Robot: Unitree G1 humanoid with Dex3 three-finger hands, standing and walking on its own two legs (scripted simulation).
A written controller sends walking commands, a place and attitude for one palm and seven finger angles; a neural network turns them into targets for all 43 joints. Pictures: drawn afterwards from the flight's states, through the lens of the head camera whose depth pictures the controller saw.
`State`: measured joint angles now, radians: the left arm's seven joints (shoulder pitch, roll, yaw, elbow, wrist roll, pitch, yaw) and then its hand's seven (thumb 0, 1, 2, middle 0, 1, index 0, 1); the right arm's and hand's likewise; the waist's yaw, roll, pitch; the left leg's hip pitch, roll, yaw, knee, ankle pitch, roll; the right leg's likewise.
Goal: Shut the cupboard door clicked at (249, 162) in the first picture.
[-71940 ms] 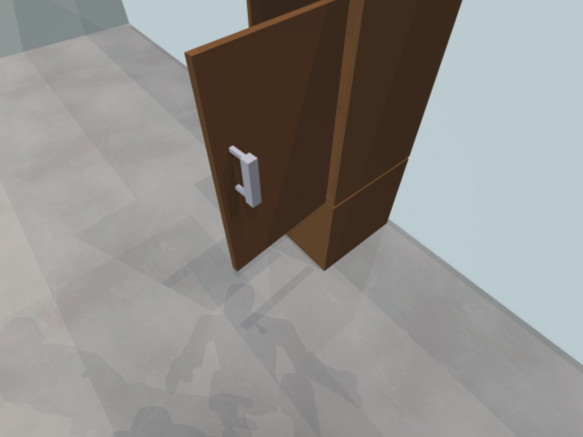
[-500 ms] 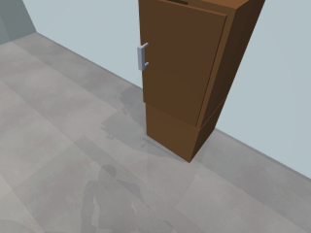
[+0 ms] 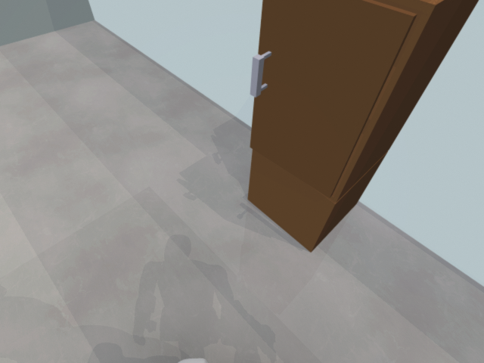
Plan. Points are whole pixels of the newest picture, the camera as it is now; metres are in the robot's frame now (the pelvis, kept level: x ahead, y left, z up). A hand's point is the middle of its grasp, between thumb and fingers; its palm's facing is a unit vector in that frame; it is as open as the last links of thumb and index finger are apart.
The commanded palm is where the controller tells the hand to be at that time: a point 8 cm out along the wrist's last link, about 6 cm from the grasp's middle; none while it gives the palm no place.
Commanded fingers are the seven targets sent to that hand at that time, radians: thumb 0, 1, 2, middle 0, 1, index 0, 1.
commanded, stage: walk to a spot facing it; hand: left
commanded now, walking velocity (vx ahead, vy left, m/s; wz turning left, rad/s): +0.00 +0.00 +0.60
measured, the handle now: (261, 73) +0.87 -0.02 +0.01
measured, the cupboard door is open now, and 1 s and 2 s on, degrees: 4 4 4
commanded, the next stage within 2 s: none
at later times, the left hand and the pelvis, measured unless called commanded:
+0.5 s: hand out of the picture +0.03 +0.21 -0.15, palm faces +0.28 -0.91 -0.32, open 7.3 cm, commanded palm none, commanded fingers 0.00 0.90 0.90 -0.20 -0.30 -0.20 -0.30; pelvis -0.01 -0.03 +0.00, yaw +17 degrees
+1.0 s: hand out of the picture -0.06 +0.20 -0.15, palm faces +0.59 -0.76 -0.28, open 7.4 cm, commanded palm none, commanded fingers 0.00 0.90 0.90 -0.20 -0.30 -0.20 -0.30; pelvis +0.00 -0.03 +0.00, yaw +36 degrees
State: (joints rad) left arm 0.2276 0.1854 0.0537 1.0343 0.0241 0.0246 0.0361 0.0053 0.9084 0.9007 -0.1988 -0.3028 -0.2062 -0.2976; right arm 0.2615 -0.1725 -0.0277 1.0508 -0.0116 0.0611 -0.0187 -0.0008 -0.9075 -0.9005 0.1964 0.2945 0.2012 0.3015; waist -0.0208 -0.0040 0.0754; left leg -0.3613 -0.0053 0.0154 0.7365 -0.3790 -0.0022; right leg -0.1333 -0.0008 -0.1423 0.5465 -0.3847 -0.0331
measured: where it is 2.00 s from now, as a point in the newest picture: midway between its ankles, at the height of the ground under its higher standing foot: outside the picture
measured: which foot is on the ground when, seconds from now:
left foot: down 0.00-0.44, up 0.46-0.72, down 0.74-1.00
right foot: down 0.00-0.06, up 0.08-0.44, down 0.46-0.74, up 0.76-1.00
